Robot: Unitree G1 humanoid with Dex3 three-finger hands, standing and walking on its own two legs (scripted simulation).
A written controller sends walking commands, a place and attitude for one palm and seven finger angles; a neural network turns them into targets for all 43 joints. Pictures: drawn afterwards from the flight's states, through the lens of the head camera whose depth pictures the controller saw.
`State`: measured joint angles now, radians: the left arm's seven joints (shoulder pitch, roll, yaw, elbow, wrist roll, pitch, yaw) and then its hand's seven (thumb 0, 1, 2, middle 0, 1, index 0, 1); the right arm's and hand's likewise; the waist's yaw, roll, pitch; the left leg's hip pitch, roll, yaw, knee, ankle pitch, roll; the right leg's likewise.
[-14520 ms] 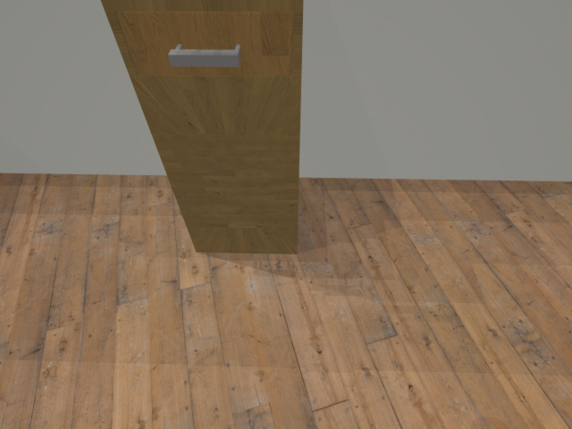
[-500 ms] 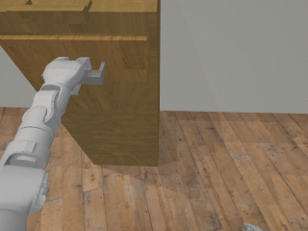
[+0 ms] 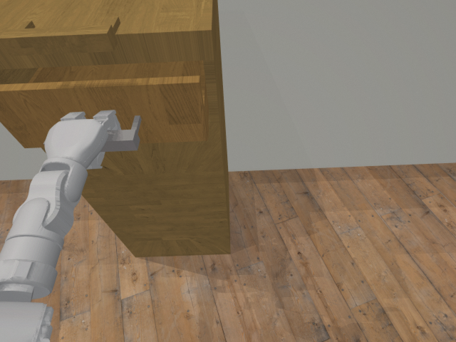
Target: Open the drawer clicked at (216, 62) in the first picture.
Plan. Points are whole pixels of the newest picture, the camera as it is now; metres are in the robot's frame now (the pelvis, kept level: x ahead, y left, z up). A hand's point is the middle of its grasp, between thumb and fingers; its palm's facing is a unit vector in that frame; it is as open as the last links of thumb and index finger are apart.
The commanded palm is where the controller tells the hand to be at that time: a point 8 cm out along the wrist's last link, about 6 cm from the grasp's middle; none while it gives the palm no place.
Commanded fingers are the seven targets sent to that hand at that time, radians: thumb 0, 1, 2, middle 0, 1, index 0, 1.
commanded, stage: pull the drawer open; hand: left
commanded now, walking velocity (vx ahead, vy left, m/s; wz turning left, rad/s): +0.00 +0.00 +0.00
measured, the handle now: (97, 132) +0.46 +0.24 +0.12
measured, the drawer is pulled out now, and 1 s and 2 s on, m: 0.06 0.29 0.30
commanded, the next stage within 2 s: open the thumb to release the handle in 1.30 s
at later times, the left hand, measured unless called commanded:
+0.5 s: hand (70, 226) +0.28 +0.24 +0.10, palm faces +0.02 -0.06 -1.00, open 5.9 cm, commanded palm +0.25 +0.26 +0.16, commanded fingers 0.00 0.90 0.90 -0.40 -1.35 -0.40 -1.35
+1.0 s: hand (43, 299) +0.18 +0.24 +0.10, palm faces +0.01 -0.06 -1.00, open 5.8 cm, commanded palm +0.14 +0.26 +0.16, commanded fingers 0.00 0.90 0.90 -0.40 -1.35 -0.40 -1.35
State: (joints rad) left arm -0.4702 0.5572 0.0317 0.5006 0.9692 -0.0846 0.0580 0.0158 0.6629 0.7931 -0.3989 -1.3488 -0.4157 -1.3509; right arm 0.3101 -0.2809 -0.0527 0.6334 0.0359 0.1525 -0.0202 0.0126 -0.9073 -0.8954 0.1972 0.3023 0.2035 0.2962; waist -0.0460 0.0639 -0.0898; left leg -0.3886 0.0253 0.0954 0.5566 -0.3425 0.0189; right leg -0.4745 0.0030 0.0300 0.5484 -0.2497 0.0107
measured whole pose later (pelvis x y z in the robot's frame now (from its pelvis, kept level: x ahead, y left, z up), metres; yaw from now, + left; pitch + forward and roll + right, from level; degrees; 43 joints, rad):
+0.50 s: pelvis +0.00 -0.01 +0.01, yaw +3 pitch +3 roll +0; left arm -0.03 0.53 -0.05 -0.01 0.90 -0.03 0.02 0.02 0.66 0.78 -0.39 -1.35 -0.42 -1.35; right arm 0.06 -0.25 0.01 0.60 0.02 0.11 -0.03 0.01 -0.91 -0.90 0.20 0.30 0.20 0.30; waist 0.07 0.07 -0.04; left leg -0.23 0.02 0.04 0.48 -0.31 0.00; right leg -0.29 -0.01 -0.02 0.49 -0.25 0.00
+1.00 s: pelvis -0.01 -0.02 +0.00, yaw +2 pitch +2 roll +0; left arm 0.51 0.60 0.14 -0.38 0.81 -0.09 0.12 0.01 0.66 0.76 -0.36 -1.35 -0.42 -1.35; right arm 0.13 -0.29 -0.01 0.60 0.01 0.08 -0.02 0.02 -0.91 -0.90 0.20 0.30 0.20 0.30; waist 0.06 0.08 -0.02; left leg -0.24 0.04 0.06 0.54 -0.34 -0.01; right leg -0.32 0.01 0.00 0.55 -0.26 -0.01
